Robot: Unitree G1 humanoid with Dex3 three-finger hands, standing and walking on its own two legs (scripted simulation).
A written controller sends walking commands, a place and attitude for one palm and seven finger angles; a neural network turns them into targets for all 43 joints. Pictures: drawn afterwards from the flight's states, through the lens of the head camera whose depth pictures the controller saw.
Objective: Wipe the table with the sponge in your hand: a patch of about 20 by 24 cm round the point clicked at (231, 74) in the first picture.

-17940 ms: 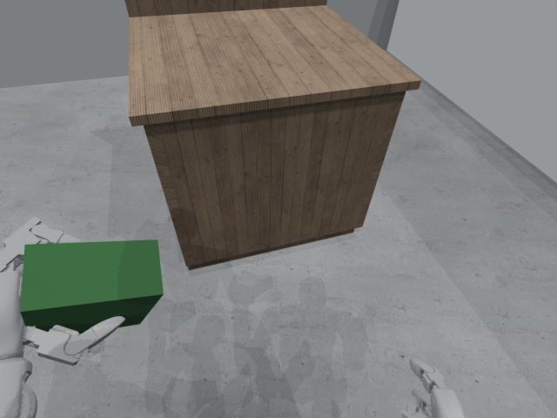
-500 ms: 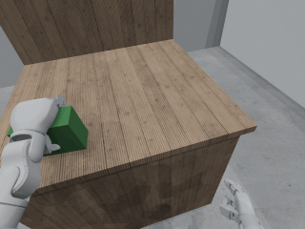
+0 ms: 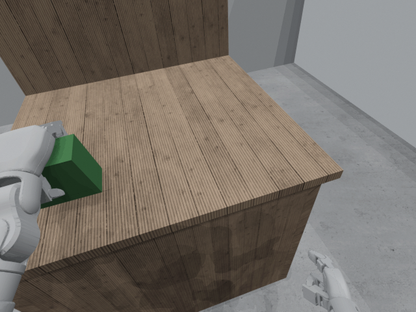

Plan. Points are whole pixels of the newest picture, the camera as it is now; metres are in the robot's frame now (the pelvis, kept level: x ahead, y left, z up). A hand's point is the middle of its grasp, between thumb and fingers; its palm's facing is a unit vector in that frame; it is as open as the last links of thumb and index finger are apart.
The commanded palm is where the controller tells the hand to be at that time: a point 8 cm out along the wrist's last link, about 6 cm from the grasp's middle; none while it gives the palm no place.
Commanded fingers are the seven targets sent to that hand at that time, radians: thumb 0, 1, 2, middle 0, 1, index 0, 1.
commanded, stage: move the sponge above the wiping area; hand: left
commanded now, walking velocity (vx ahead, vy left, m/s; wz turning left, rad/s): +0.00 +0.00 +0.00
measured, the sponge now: (57, 179) +0.27 +0.35 +0.13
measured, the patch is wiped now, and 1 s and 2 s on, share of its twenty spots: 0.05 0.05 0.05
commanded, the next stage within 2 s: none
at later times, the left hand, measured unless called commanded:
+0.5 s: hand (26, 165) +0.25 +0.36 +0.19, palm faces +0.23 +0.02 -0.97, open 10.1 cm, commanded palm +0.21 +0.33 +0.22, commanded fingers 0.00 0.10 1.30 -1.20 -1.60 -1.20 -1.60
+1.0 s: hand (27, 166) +0.26 +0.38 +0.18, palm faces +0.14 +0.00 -0.99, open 10.1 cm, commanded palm +0.22 +0.34 +0.23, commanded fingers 0.00 0.10 1.30 -1.20 -1.60 -1.20 -1.60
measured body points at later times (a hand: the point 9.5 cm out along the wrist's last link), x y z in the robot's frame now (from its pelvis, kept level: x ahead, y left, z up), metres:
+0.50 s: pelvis +0.00 +0.00 +0.00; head -0.02 -0.04 +0.45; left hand +0.24 +0.36 +0.24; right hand +0.25 -0.18 -0.08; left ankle +0.07 +0.12 -0.73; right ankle -0.02 -0.10 -0.73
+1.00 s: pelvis +0.00 +0.00 +0.00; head -0.02 -0.04 +0.45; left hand +0.25 +0.37 +0.23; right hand +0.23 -0.19 -0.09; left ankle +0.07 +0.12 -0.73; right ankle -0.02 -0.10 -0.73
